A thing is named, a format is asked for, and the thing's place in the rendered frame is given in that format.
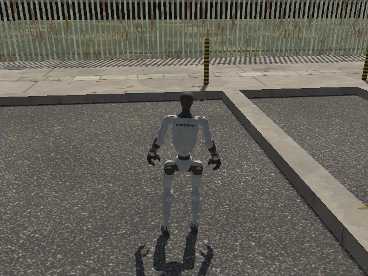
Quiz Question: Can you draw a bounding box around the right robot upper arm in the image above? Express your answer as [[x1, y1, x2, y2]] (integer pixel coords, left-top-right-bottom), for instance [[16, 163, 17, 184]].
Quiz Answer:
[[198, 116, 213, 148]]

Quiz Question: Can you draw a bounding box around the robot thigh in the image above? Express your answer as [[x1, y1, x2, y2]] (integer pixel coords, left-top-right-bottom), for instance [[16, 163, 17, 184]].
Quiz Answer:
[[163, 160, 176, 200], [191, 160, 203, 198]]

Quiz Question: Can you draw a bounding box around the robot left thigh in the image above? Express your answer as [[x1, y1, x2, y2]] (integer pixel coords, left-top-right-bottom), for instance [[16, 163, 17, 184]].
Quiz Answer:
[[163, 160, 176, 200]]

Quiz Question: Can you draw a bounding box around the robot left forearm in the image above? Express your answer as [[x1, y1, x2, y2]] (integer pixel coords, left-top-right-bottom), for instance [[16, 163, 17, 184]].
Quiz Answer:
[[149, 137, 160, 156]]

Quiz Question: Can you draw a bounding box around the left robot upper arm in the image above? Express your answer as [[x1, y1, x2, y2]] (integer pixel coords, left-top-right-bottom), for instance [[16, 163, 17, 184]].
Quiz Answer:
[[155, 115, 174, 145]]

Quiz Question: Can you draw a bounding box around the robot left hand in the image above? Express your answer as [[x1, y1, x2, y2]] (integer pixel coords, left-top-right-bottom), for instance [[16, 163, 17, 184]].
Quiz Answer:
[[147, 153, 160, 166]]

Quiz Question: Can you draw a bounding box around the robot right hand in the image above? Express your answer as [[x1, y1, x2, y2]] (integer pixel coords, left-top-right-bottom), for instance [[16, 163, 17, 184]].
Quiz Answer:
[[208, 157, 221, 170]]

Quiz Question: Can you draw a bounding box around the robot right forearm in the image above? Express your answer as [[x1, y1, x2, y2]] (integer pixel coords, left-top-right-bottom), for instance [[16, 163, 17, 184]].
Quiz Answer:
[[208, 140, 219, 160]]

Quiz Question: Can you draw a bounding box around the robot right thigh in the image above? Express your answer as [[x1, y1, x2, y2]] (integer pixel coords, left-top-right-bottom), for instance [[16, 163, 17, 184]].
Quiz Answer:
[[191, 160, 203, 198]]

